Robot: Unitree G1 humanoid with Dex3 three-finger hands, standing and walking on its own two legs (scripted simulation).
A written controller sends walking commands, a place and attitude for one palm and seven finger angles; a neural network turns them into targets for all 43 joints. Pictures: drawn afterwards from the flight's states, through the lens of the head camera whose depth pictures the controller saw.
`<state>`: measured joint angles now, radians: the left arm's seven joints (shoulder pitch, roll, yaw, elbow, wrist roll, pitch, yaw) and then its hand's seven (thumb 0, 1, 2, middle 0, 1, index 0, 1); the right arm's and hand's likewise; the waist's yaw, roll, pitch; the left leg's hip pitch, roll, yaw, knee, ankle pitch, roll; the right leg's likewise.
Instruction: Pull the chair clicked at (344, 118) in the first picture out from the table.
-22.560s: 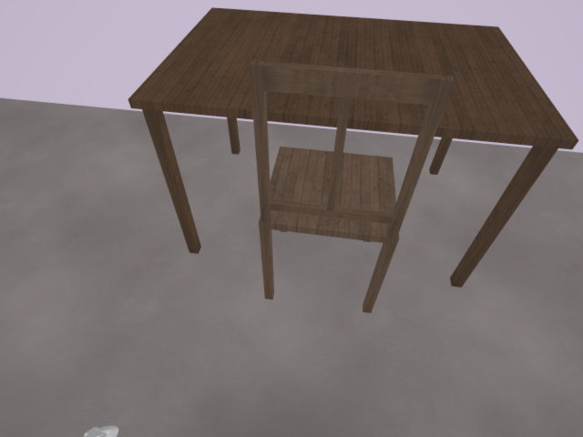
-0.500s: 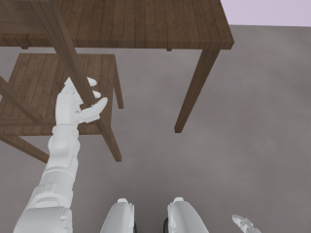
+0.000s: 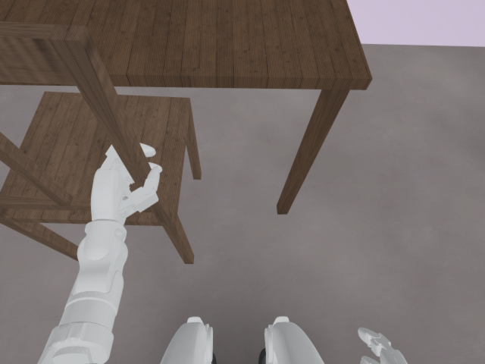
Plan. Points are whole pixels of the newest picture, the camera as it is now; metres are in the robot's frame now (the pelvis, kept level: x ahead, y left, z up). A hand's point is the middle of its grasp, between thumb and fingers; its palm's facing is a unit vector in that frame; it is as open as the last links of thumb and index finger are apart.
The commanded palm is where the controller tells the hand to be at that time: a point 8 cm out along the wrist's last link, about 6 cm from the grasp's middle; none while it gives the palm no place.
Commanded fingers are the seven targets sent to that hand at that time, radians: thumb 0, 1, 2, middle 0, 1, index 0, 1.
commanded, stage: hook a spindle and tug to test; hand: left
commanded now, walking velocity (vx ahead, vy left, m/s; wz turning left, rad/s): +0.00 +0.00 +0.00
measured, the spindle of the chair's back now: (13, 157) +0.43 +0.36 +0.04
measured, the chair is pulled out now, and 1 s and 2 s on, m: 0.01 0.07 0.20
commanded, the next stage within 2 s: step backward, pulling the chair out in 0.22 s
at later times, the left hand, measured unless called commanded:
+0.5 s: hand (149, 197) +0.37 +0.15 +0.03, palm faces +0.09 -0.99 -0.08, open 5.9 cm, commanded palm +0.34 +0.20 +0.02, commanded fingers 0.00 0.90 0.90 -0.50 -1.45 -0.50 -1.45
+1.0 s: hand (142, 227) +0.32 +0.15 +0.03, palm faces +0.07 -0.99 -0.15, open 5.7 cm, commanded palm +0.30 +0.20 +0.03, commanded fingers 0.00 0.90 0.90 -0.50 -1.45 -0.50 -1.45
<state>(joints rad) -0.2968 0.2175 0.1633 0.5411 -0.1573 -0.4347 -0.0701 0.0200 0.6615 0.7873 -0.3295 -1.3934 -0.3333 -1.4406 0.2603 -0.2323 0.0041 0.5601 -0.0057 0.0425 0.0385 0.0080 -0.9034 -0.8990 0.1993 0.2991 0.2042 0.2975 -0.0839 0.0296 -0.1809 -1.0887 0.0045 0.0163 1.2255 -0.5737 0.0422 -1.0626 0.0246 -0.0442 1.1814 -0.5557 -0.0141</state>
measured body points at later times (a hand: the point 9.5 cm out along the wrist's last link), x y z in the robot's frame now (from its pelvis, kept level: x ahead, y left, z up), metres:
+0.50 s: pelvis +0.00 +0.00 +0.05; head +0.10 +0.01 +0.49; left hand +0.36 +0.20 +0.03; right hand +0.12 -0.23 -0.06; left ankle -0.01 +0.09 -0.63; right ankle +0.00 -0.12 -0.63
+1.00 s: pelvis -0.02 +0.00 +0.09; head +0.06 +0.00 +0.53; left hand +0.31 +0.20 +0.04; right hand +0.05 -0.24 -0.04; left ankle +0.00 +0.09 -0.63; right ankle +0.00 -0.11 -0.63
